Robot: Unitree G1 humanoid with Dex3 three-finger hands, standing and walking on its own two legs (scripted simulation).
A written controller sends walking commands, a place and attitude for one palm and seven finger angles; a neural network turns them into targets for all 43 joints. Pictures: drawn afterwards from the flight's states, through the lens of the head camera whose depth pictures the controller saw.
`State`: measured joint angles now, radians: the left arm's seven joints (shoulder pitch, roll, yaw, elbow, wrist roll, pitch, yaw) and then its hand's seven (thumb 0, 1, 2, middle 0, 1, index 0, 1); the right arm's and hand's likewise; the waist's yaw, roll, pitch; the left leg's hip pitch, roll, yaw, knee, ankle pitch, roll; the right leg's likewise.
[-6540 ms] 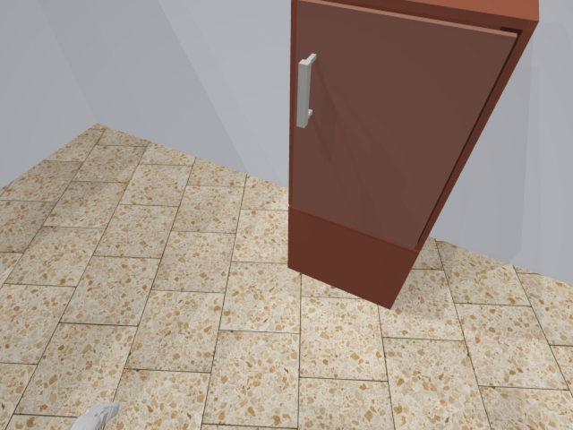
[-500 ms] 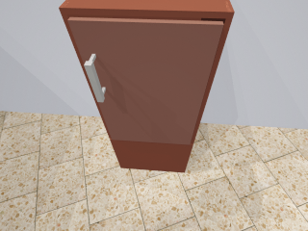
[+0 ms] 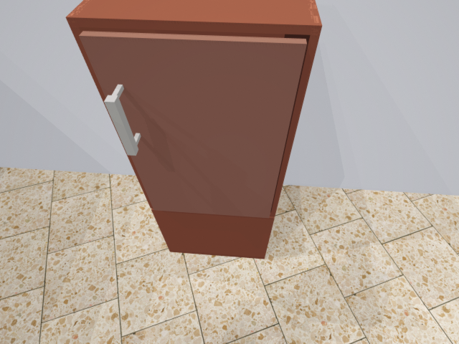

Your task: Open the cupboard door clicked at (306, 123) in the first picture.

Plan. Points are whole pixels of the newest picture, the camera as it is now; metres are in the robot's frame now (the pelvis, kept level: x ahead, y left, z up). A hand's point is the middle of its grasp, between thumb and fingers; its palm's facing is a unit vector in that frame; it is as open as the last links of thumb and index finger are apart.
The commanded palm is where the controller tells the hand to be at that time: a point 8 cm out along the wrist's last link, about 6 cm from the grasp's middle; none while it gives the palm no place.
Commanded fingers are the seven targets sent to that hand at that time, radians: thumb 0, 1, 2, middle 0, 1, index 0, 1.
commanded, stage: come to a stop and stand still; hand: left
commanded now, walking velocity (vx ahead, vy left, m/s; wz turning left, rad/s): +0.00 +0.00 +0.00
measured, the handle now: (126, 121) +0.52 +0.26 +0.07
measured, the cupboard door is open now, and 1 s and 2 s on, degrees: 0 0 0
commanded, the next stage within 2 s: look again from close up in 0.22 s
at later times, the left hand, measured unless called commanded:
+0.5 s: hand out of the picture -0.03 +0.20 -0.16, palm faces +0.02 -0.97 -0.23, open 7.4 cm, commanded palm none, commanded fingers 0.00 0.90 0.90 -0.20 -0.30 -0.20 -0.30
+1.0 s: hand out of the picture +0.10 +0.21 -0.11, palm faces +0.21 -0.95 -0.23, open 7.3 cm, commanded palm +0.12 +0.25 -0.06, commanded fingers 0.00 0.76 0.84 -0.21 -0.39 -0.21 -0.39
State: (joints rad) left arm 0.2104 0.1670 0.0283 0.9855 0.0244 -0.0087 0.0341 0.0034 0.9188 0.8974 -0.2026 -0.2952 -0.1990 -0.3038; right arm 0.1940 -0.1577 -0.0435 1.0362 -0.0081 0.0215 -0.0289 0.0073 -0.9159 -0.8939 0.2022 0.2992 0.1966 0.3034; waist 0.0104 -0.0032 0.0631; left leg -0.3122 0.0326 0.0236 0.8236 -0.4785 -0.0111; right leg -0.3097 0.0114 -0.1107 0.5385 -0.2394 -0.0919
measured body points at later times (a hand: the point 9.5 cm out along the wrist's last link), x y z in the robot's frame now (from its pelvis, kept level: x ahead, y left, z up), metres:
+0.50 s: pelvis -0.01 +0.03 +0.00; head -0.02 +0.00 +0.45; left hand -0.03 +0.25 -0.15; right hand -0.03 -0.18 -0.17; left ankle -0.02 +0.13 -0.73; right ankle +0.03 -0.06 -0.73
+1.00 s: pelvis +0.02 +0.02 +0.00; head +0.03 +0.00 +0.45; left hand +0.09 +0.26 -0.10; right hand +0.04 -0.21 -0.15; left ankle -0.02 +0.13 -0.73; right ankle +0.03 -0.06 -0.73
